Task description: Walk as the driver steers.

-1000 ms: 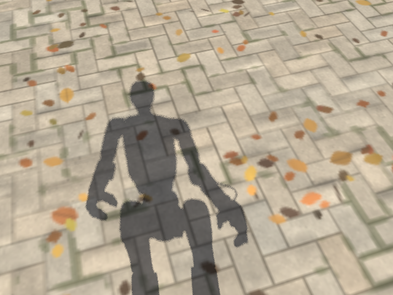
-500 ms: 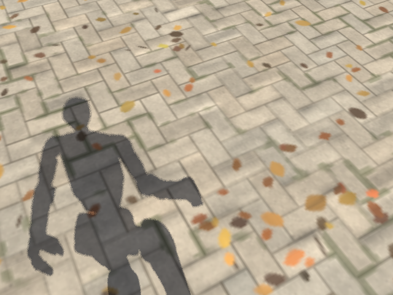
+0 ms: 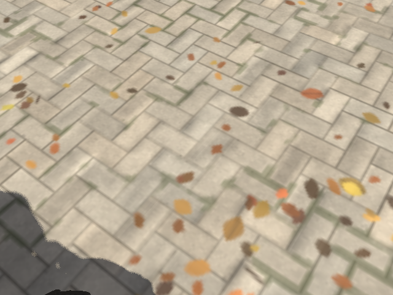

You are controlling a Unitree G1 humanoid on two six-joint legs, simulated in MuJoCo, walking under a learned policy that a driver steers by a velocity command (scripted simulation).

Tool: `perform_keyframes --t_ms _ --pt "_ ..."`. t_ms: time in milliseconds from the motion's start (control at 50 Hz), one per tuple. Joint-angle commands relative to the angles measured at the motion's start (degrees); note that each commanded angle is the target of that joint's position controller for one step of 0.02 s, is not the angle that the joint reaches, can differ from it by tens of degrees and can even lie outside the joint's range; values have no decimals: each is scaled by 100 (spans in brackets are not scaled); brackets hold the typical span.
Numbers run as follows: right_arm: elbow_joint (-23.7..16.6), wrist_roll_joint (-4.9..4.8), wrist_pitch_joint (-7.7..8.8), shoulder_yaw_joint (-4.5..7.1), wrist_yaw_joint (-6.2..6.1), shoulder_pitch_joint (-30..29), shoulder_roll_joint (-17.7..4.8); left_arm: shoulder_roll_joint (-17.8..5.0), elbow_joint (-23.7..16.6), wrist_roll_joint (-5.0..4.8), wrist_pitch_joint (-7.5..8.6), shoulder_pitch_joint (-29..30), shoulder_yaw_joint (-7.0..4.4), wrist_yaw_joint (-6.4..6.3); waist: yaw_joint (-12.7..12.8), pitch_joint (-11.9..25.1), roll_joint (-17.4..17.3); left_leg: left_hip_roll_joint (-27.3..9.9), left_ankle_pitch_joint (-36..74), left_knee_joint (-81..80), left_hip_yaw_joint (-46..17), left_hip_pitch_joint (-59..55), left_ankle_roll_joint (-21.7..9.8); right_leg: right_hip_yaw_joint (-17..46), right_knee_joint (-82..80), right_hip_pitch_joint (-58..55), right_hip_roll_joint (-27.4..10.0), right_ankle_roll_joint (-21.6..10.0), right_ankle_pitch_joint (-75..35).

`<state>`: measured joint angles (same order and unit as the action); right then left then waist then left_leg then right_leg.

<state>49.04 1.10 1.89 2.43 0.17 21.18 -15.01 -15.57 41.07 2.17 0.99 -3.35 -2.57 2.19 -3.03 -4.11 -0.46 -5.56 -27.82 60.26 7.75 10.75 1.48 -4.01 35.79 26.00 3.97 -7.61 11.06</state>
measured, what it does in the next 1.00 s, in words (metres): walks ahead: left foot, then right foot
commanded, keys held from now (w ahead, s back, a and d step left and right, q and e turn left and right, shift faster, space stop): w+e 0.24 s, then w+q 0.76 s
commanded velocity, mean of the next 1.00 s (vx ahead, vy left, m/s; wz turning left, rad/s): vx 0.50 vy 0.00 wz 0.04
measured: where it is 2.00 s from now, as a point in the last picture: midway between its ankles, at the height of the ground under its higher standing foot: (155, 149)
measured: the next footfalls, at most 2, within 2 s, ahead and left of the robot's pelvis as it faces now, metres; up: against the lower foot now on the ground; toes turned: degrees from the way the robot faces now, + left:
left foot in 0.48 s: +0.46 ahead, +0.07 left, +0.00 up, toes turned -6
right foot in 1.00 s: +0.74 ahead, -0.11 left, +0.00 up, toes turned +11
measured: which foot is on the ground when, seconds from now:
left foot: up 0.00-0.46, down 0.48-1.00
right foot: down 0.00-0.50, up 0.52-0.98, down 1.00-1.00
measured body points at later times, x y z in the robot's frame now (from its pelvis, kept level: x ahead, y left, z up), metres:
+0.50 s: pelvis +0.29 +0.01 +0.00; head +0.32 +0.01 +0.45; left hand +0.30 +0.29 -0.13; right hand +0.46 -0.26 -0.09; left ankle +0.42 +0.07 -0.72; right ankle +0.09 -0.05 -0.71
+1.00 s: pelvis +0.57 -0.02 +0.01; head +0.60 -0.02 +0.46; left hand +0.78 +0.22 -0.07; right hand +0.57 -0.31 -0.12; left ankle +0.42 +0.07 -0.72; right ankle +0.70 -0.12 -0.72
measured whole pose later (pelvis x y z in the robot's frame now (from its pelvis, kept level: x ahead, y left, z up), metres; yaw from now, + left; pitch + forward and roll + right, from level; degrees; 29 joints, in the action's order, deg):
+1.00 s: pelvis +0.57 -0.02 +0.01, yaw +9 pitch +2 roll +1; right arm 48.6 0.6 2.0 4.4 0.2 26.7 -16.4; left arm -14.6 40.0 2.0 4.5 -0.7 0.8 0.7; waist -6.0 -0.9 1.0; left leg 7.7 -24.7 27.3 -12.6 2.4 -4.3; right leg 2.3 27.5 25.7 0.4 -0.1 6.5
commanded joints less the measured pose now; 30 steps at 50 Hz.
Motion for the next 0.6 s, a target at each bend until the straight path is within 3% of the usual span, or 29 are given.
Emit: perform_keyframes --t_ms 20,40,60,80,120,240,300,380,440,460,480,500,520,540,560,580,600 --pt "-896 -46 244 107 35 -639 -730 -1119 237 -165 -36 -1610 -387 -221 706 858 238 -79 690 1292 -815 3241 -118 3032 -1909 -3325 -1945 -1155 -890" --pt "-814 8 214 116 24 -564 -727 -941 212 -175 12 -1325 -336 -233 446 582 93 -205 778 870 -848 2826 -94 2585 -1993 -2690 -1627 -960 -1449" --pt "-765 107 115 112 26 -363 -713 -802 184 -204 53 -1109 -283 -242 215 532 135 -246 795 654 -878 2413 -27 2285 -2083 -2229 -1395 -889 -1766" --pt "-717 158 11 114 40 -236 -688 -736 161 -215 108 -1044 -252 -221 118 595 184 -243 790 498 -871 2156 29 2144 -2142 -1993 -1285 -881 -1933" --pt "-755 167 -106 105 81 -313 -587 -802 230 -222 193 -1190 -275 -181 87 557 160 -187 980 186 -789 2137 120 2028 -2291 -1736 -1121 -925 -1899" --pt "-1165 132 -127 89 87 -1636 -540 -892 451 -202 232 -1917 -316 -162 529 131 264 -71 2268 -1199 -836 2915 216 2274 -2538 -1988 -1005 -753 -1223" --pt "-1219 109 -64 36 144 -1953 -444 -752 630 -192 289 -2236 -247 -202 697 127 312 5 2755 -1867 -705 2887 62 1990 -2468 -2472 -1039 -588 -1896" --pt "-1398 54 2 13 191 -2404 -473 -815 812 -99 333 -2490 -209 -270 839 -10 372 184 2637 -2475 -520 2716 -302 1793 -2364 -3054 -1290 -414 -2654" --pt "-1195 29 41 84 158 -1732 -618 -942 870 -39 354 -2242 -204 -338 444 179 489 586 1966 -2855 -369 1585 -657 1400 -1759 -3163 -1344 -147 -4432" --pt "-985 18 61 146 106 -1113 -725 -998 900 -7 349 -2188 -212 -340 171 501 446 820 1758 -2942 -290 897 -781 1226 -989 -3202 -1270 -75 -5220" --pt "-700 40 103 202 50 -239 -804 -1007 900 -12 343 -2092 -205 -335 -256 934 274 847 1965 -3266 -322 -152 -936 947 139 -2901 -1075 18 -5180" --pt "-526 126 128 296 -18 695 -1164 -788 756 -17 376 -2117 -124 -341 -569 1544 -198 -220 1564 -3292 -1634 -1529 -1259 719 1794 -1848 -806 117 -3502" --pt "-456 136 101 451 10 750 -1732 -380 677 -152 395 -2720 -70 -265 -112 1913 -1678 -1554 1624 -3949 -4739 -2758 -2207 369 3800 263 404 459 1097" --pt "-503 -96 45 363 107 222 -1265 -708 657 66 422 -2332 -84 -267 54 1421 -759 -1403 1225 -4444 -5254 -2309 -2104 978 4131 901 64 364 1416" --pt "-621 -113 29 320 128 -275 -1030 -762 547 26 451 -1836 -92 -225 149 732 -298 -1261 1329 -4448 -4247 -1555 -2018 963 3990 1040 -258 384 885" --pt "-622 -64 43 274 144 -434 -836 -709 461 19 481 -1510 -53 -197 171 463 53 -989 1998 -4533 -3676 -1043 -1915 894 3702 953 -444 416 619" --pt "-567 -61 65 247 127 -419 -771 -650 399 35 448 -1390 -43 -176 262 296 62 -751 2546 -4588 -3266 -687 -1813 866 3425 842 -570 475 580"
Velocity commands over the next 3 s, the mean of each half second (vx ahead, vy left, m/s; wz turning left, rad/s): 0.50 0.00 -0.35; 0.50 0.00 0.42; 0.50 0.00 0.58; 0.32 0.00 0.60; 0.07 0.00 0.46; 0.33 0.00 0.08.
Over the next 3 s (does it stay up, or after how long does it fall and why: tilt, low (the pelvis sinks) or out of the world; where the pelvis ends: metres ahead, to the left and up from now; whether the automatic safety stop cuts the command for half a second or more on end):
stays up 1.14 0.30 0.02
